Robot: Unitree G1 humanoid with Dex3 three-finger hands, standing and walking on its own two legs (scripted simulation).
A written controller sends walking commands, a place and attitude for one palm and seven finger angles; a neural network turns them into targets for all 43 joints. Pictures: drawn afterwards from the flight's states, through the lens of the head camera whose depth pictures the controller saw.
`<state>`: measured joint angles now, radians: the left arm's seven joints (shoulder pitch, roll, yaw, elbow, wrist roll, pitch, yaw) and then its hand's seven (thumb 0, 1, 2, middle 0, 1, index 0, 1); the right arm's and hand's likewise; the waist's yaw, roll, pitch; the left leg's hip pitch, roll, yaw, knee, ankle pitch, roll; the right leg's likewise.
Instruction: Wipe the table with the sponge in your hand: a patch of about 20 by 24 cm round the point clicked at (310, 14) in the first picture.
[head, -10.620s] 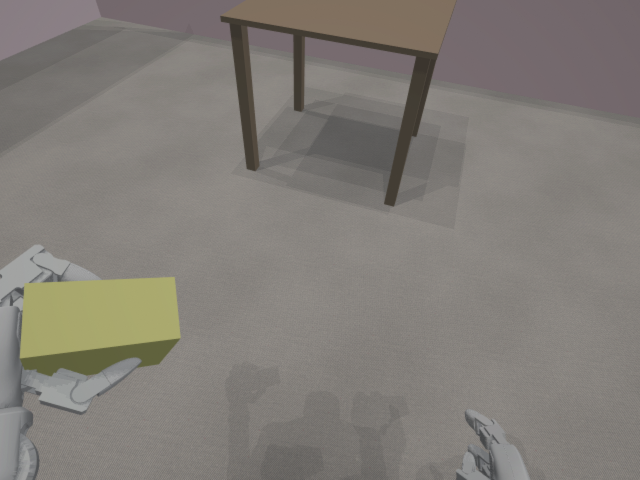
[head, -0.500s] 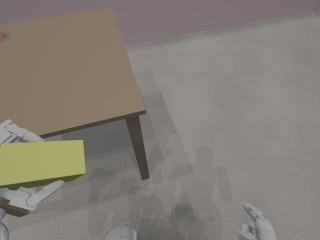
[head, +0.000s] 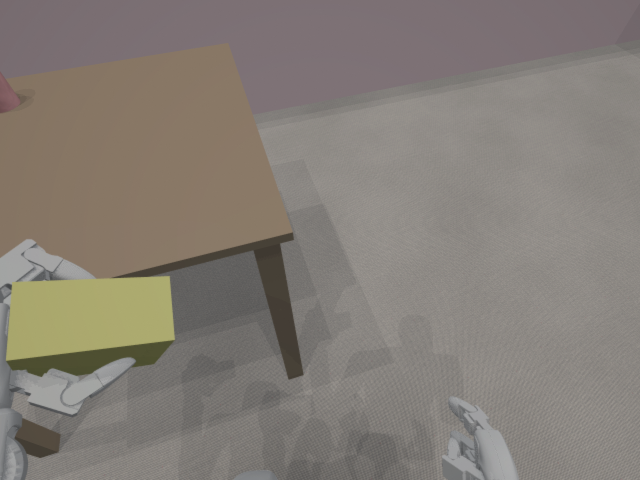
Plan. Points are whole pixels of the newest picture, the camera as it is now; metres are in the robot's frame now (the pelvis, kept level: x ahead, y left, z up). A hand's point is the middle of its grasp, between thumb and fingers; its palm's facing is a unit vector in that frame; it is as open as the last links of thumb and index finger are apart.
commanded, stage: come to a stop and stand still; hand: left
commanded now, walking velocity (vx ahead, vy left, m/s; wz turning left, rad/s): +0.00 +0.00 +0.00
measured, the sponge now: (117, 328) +0.22 +0.21 +0.15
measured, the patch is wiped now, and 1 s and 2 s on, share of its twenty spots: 0.00 0.00 0.00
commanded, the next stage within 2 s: look again from close up in 0.70 s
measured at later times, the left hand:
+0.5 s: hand (50, 393) +0.16 +0.23 +0.16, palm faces +0.41 -0.83 -0.39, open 10.1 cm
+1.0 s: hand out of the picture +0.18 +0.28 +0.18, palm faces +0.39 -0.84 -0.37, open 10.1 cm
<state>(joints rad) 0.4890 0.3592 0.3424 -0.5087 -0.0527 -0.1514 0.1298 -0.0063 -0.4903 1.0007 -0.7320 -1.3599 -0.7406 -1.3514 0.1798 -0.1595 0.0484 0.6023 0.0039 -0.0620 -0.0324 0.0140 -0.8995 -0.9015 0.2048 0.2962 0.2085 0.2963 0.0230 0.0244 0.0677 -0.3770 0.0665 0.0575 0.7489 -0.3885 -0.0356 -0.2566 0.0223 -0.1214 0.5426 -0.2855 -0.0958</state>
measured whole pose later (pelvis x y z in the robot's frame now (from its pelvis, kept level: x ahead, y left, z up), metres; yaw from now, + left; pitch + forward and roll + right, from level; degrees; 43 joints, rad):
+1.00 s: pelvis -0.06 +0.02 +0.01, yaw -3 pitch -1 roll -1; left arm 0.35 0.39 0.38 -0.35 -0.05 -0.27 0.10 -0.01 -0.49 1.00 -0.73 -1.36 -0.74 -1.35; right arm 0.27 -0.22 0.02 0.60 0.01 -0.16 -0.02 0.02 -0.90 -0.90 0.20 0.30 0.21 0.30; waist 0.04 -0.01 0.05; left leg -0.24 -0.01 0.05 0.47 -0.21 0.04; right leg -0.26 0.05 -0.08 0.40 -0.13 -0.05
